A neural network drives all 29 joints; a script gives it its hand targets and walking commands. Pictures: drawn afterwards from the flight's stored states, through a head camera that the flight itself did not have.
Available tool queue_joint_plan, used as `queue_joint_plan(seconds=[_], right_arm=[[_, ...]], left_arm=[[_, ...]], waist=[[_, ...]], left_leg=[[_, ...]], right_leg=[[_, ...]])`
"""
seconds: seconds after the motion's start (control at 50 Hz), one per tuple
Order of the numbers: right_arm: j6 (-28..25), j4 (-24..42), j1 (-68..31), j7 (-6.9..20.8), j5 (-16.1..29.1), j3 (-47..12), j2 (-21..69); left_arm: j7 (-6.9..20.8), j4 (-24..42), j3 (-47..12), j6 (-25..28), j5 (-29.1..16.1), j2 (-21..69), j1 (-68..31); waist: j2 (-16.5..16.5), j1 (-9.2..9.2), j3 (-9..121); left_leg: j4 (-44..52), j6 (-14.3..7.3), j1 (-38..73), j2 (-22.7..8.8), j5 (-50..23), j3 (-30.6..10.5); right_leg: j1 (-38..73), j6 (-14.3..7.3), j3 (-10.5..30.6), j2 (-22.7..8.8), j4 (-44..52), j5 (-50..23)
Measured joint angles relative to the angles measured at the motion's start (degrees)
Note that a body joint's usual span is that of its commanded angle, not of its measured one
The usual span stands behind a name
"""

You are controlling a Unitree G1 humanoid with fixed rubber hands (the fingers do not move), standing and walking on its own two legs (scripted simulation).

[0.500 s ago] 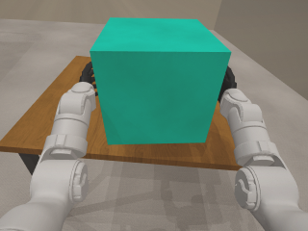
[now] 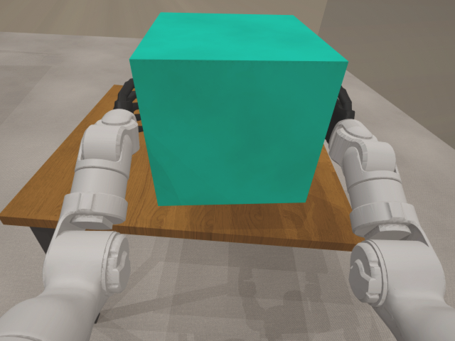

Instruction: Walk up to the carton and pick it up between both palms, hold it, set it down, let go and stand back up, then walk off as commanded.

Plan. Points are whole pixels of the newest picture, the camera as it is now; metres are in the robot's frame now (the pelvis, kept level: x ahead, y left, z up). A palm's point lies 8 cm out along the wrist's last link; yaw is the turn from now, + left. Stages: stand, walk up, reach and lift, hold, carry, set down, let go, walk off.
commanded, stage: reach and lift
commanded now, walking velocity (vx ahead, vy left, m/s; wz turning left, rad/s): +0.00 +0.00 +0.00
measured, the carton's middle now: (230, 103) +0.48 +0.06 +0.24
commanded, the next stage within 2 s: hold in 0.14 s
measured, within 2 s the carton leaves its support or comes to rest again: neither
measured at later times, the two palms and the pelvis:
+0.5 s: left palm (116, 115) +0.37 +0.23 +0.25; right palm (344, 120) +0.39 -0.13 +0.28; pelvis -0.01 +0.01 +0.00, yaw +0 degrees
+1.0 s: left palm (110, 111) +0.37 +0.24 +0.25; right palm (339, 103) +0.39 -0.11 +0.30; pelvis +0.00 +0.02 +0.00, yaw +0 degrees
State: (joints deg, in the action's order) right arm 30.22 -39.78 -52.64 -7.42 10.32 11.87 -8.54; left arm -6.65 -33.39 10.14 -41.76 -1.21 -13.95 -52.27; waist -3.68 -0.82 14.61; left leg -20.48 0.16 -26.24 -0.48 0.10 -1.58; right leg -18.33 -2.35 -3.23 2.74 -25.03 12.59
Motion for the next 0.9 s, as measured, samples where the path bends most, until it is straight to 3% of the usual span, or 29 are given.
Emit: queue_joint_plan(seconds=[0.56,0.9], right_arm=[[5.01,1.19,-3.13,0.06,0.66,0.00,-1.92],[4.81,-5.76,-6.31,0.84,0.67,0.00,-3.47]], left_arm=[[-0.47,2.16,0.00,-4.62,0.00,0.00,-2.16],[-0.64,-3.78,-0.98,-4.92,0.48,0.01,-5.35]], waist=[[0.85,0.00,0.00],[-1.46,0.00,0.74]], left_leg=[[-0.19,-0.48,0.00,0.00,-1.01,0.00],[-4.13,-0.48,0.00,0.04,2.18,0.00]], right_leg=[[0.07,0.39,0.00,0.00,0.00,-1.17],[1.96,0.40,0.02,0.00,0.02,-0.13]])
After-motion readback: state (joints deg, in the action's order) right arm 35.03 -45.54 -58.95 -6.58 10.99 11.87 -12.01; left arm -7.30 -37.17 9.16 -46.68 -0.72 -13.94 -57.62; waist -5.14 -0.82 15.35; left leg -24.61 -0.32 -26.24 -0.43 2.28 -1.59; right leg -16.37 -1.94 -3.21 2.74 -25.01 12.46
